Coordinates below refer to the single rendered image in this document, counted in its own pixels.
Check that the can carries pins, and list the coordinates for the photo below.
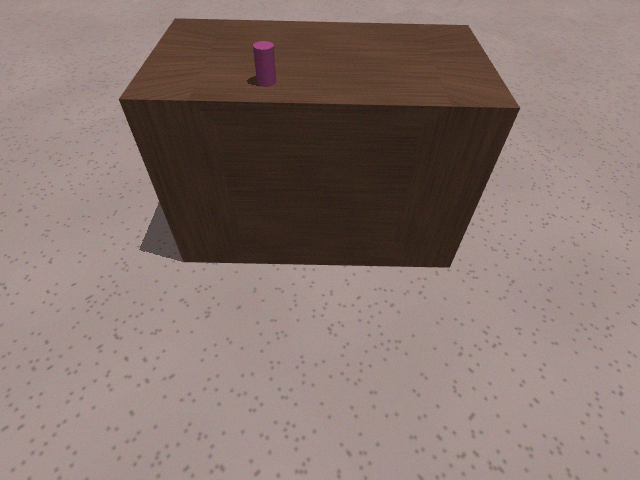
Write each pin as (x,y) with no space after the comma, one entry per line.
(264,63)

